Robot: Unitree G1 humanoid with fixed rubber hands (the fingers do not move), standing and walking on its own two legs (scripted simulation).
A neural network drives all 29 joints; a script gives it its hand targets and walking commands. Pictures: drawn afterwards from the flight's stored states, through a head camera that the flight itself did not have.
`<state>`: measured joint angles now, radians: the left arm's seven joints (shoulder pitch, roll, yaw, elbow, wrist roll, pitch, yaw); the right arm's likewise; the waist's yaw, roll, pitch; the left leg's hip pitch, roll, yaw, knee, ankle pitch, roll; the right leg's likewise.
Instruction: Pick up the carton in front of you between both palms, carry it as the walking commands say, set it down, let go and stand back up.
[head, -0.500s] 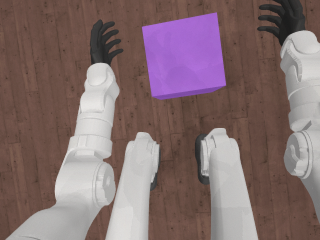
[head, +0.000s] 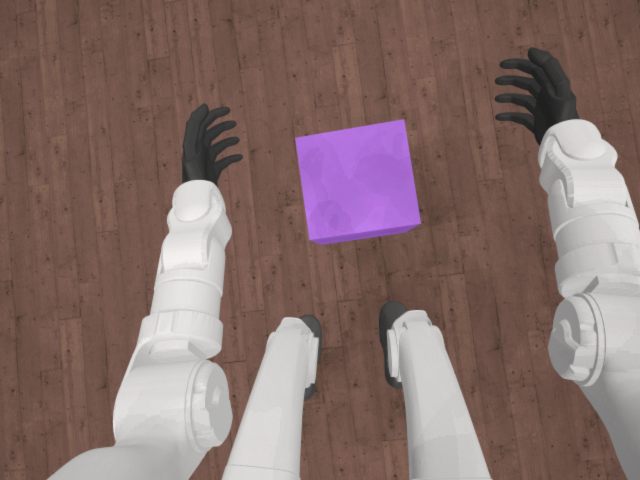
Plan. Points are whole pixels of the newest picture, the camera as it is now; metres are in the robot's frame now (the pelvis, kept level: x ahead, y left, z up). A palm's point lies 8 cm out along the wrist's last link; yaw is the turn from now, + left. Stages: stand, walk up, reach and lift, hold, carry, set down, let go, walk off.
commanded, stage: let go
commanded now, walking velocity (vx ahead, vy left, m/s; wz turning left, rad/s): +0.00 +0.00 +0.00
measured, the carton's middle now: (356, 191) +0.48 -0.02 -0.51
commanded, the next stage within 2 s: stand in 1.18 s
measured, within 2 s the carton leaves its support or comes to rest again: neither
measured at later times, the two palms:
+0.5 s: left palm (84, 287) +0.32 +0.22 +0.03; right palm (635, 257) +0.33 -0.23 +0.01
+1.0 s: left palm (7, 368) +0.26 +0.25 +0.07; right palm out of the picture +0.23 -0.21 +0.07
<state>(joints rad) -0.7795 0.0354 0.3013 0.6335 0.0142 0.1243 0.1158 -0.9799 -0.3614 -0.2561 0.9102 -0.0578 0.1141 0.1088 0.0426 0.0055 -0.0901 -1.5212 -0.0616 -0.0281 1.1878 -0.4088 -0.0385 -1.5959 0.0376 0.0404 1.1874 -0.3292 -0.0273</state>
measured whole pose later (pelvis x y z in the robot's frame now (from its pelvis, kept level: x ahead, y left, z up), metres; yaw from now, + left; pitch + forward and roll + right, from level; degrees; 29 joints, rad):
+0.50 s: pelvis +0.07 +0.01 +0.11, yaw -2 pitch +21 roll +0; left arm -0.03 0.16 0.08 0.51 0.00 0.00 -0.04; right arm -0.11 -0.22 -0.13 0.58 -0.01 0.00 0.03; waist 0.04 0.03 -0.06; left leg -0.71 -0.04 -0.05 0.69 -0.35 0.00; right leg -0.77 0.04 0.04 0.69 -0.28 -0.02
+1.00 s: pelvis +0.08 +0.03 +0.14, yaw -3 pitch -4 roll -1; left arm 0.20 0.20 0.04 0.43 0.02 0.12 -0.07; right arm 0.23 -0.22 -0.04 0.42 0.00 0.13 0.08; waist 0.00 0.02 0.10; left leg -0.07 -0.03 -0.05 0.45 -0.31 0.02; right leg -0.12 0.03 0.05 0.42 -0.23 0.00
